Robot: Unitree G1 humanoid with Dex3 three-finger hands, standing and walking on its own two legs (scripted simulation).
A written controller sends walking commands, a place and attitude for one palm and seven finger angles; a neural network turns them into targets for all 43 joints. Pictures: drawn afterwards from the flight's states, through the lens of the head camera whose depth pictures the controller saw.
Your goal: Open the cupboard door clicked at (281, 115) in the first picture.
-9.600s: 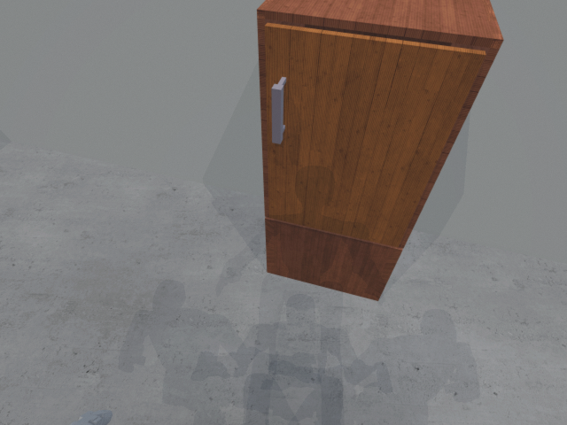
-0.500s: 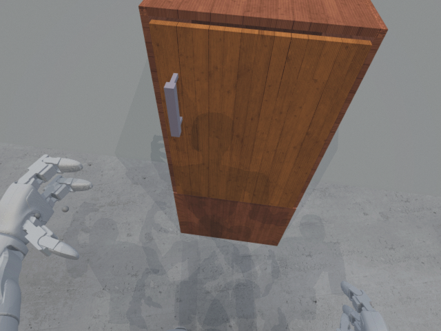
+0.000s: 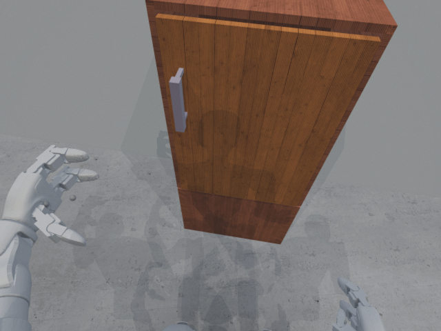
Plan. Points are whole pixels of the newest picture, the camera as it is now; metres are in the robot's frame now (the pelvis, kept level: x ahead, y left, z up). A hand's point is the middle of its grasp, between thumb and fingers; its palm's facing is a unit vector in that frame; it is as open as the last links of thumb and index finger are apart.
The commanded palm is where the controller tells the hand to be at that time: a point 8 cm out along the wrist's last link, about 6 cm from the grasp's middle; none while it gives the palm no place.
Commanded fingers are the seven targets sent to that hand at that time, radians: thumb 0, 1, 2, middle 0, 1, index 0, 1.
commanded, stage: move the hooked fingers beside the handle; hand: left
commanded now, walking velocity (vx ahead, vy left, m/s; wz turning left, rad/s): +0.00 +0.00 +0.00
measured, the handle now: (180, 101) +0.58 +0.13 +0.08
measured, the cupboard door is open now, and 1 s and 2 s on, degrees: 0 0 0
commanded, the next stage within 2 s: none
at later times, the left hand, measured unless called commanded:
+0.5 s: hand (111, 155) +0.40 +0.24 +0.08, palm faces -0.11 -0.99 -0.01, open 14.0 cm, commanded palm +0.38 +0.29 +0.09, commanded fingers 0.00 -0.50 0.30 -0.30 -1.20 -0.30 -1.20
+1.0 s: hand (128, 134) +0.46 +0.22 +0.08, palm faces -0.11 -0.99 +0.00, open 14.0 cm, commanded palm +0.45 +0.27 +0.08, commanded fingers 0.00 -0.50 0.30 -0.30 -1.20 -0.30 -1.20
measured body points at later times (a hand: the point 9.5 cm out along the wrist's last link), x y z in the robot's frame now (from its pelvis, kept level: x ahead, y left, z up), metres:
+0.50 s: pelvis +0.01 +0.00 +0.00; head +0.08 +0.01 +0.44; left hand +0.40 +0.29 +0.09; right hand +0.09 -0.27 -0.10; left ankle +0.02 +0.11 -0.70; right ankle +0.02 -0.12 -0.70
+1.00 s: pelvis +0.00 +0.00 -0.01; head +0.09 +0.02 +0.43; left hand +0.46 +0.28 +0.08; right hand +0.06 -0.27 -0.11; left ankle +0.02 +0.11 -0.70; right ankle +0.02 -0.12 -0.70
